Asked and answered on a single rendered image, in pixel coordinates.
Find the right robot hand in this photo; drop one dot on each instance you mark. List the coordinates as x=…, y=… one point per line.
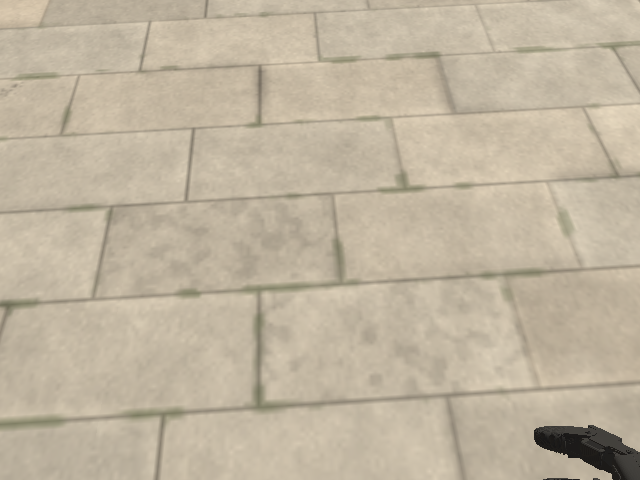
x=595, y=446

